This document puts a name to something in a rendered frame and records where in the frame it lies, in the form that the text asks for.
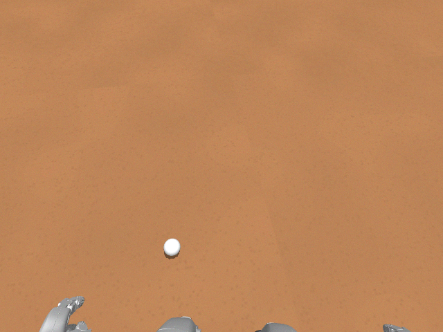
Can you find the ball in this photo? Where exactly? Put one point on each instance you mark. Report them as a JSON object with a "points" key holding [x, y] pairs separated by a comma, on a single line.
{"points": [[172, 247]]}

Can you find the left robot hand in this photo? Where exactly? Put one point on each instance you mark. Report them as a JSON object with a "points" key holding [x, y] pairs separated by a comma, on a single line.
{"points": [[58, 318]]}

